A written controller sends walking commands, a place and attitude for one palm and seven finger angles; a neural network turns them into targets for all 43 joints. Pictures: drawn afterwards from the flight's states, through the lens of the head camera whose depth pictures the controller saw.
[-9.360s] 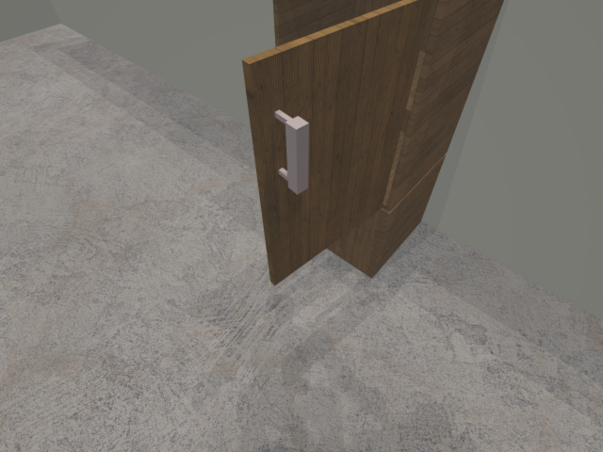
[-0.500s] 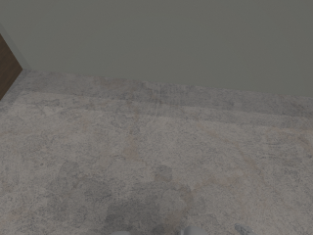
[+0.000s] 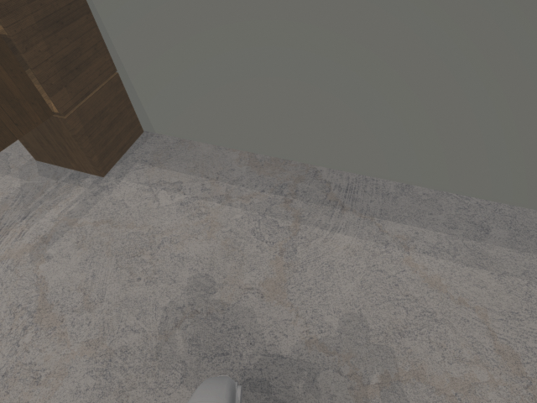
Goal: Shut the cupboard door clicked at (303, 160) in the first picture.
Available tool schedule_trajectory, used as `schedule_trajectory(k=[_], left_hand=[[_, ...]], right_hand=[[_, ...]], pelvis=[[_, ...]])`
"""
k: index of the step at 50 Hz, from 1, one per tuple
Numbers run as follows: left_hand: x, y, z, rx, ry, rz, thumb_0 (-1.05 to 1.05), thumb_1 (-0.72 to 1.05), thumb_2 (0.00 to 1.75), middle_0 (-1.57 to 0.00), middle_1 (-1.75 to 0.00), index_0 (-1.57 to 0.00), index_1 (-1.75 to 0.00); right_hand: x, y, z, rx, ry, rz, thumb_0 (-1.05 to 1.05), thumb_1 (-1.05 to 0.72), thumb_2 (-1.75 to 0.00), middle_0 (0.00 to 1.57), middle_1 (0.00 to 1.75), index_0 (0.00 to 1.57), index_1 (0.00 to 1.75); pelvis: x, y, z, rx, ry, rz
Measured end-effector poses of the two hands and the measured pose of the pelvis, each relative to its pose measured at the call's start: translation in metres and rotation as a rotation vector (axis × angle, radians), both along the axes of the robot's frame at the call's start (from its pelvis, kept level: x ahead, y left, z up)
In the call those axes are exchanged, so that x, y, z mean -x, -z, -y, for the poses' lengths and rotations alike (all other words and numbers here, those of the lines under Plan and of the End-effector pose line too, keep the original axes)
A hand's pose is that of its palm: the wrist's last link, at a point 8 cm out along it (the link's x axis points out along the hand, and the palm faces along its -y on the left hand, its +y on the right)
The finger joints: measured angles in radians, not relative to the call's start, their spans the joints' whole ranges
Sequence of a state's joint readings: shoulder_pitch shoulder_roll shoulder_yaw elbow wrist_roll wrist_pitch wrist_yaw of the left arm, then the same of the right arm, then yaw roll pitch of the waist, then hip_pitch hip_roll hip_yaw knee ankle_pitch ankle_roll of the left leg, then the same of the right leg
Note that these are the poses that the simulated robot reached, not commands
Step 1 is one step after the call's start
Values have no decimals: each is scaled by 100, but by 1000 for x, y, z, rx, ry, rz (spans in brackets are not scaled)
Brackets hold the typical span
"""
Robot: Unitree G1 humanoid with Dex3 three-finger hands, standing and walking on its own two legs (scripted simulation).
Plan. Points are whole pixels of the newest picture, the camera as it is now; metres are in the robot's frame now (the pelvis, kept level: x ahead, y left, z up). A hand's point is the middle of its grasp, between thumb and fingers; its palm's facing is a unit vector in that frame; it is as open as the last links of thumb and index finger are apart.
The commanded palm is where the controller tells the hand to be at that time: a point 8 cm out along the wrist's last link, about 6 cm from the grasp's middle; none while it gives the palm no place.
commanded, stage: walk to a spot facing it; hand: left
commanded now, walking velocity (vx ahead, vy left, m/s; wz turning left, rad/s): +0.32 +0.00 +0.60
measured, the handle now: out of the picture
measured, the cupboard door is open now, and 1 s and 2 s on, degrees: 82 82 82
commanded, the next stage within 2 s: turn to face it in 1.58 s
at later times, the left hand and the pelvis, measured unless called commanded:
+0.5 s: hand (135, 399) +0.16 +0.26 -0.19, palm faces +0.33 -0.93 -0.18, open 7.4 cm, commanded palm none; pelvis +0.19 +0.07 -0.01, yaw +15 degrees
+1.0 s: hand (160, 246) +0.46 +0.27 -0.16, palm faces +0.41 -0.89 -0.21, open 7.2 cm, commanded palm none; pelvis +0.43 +0.07 +0.00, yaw +23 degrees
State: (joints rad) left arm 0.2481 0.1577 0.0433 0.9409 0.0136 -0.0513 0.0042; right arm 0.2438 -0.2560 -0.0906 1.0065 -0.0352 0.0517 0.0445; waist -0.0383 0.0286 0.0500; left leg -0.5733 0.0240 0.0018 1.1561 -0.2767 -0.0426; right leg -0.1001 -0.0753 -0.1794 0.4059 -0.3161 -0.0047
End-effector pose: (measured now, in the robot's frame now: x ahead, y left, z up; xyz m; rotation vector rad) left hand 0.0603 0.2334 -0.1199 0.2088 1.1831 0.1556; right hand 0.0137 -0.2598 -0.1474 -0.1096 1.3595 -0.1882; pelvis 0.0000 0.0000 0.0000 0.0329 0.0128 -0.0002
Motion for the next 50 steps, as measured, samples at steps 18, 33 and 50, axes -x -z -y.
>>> schedule_trajectory(k=[18, 33, 50], left_hand=[[76, 42, -18, 117, -398, -441, 1, 90, 90, -20, -30, -20, -30], [-240, 16, -87, 89, -265, 95, 0, 91, 90, -19, -30, -19, -30], [-369, 9, -76, 17, -406, 86, -2, 93, 90, -20, -30, -20, -30]], right_hand=[[-330, 5, -114, 0, -425, 346, 1, -91, -90, 20, 30, 19, 30], [-315, -13, -108, 43, -312, 43, 0, -94, -90, 21, 30, 20, 30], [-449, 4, -102, -18, -340, -164, 1, -91, -90, 20, 30, 19, 30]], pelvis=[[-140, 37, -57, 19, -236, 9], [-263, 2, -79, 15, -288, 18], [-435, 4, -67, 12, -402, 22]])
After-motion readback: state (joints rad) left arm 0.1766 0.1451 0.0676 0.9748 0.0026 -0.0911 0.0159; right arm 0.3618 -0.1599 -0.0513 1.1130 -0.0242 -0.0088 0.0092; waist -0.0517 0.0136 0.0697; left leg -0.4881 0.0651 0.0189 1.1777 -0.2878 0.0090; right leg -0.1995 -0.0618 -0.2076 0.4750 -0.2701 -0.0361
